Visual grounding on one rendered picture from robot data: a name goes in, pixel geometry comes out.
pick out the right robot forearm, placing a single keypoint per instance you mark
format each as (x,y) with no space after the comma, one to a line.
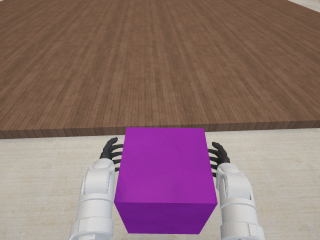
(237,204)

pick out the right robot hand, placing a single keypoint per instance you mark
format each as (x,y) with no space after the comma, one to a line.
(220,153)

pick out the carton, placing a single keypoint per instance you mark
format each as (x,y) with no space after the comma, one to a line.
(165,183)

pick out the left robot hand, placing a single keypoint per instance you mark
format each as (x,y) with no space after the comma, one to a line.
(107,151)

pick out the left robot forearm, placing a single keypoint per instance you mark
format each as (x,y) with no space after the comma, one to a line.
(94,213)

